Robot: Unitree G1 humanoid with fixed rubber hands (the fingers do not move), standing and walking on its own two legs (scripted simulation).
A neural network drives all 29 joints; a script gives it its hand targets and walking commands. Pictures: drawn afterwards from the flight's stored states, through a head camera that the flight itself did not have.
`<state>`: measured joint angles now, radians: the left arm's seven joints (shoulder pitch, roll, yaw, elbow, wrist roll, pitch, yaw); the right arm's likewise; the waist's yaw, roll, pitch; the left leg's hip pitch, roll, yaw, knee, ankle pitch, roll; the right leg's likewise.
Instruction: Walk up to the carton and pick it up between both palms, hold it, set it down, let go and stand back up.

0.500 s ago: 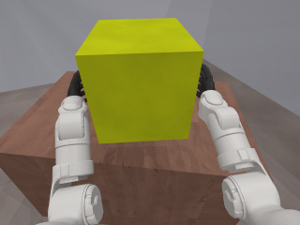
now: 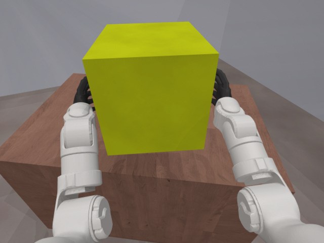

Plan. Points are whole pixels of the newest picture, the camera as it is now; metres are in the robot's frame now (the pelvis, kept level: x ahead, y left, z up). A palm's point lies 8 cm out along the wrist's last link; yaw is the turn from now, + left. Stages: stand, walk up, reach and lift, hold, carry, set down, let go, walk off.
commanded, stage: hold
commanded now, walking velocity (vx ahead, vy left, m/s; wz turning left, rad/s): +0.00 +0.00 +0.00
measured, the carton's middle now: (151, 82) +0.47 +0.00 +0.20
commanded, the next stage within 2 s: none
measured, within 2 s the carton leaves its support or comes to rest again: neither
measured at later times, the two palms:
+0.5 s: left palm (82, 109) +0.36 +0.17 +0.20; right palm (221, 100) +0.36 -0.16 +0.21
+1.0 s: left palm (83, 110) +0.37 +0.17 +0.19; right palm (219, 101) +0.36 -0.16 +0.20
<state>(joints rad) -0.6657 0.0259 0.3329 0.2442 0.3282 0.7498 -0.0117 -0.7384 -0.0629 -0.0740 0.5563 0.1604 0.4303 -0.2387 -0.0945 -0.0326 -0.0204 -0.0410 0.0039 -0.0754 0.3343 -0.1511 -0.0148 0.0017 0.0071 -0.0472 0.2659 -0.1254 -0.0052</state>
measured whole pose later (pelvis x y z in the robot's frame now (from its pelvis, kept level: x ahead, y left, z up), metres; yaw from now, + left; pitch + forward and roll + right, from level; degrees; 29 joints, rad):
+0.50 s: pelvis +0.00 +0.00 +0.00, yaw +0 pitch -9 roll -1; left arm -0.64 0.03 0.32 0.23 0.33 0.75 -0.03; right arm -0.73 -0.06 -0.07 0.56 0.17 0.40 -0.24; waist -0.10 -0.05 -0.01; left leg -0.02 0.00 -0.08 0.34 -0.16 -0.02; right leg 0.02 0.01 -0.05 0.27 -0.13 -0.01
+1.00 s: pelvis +0.01 +0.00 +0.00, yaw -1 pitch -7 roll -1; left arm -0.61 0.02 0.33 0.15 0.33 0.77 -0.01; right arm -0.69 -0.06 -0.03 0.47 0.19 0.43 -0.27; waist -0.08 -0.04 -0.01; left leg -0.04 0.02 -0.06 0.34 -0.16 -0.02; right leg -0.01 0.02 -0.04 0.27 -0.14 -0.01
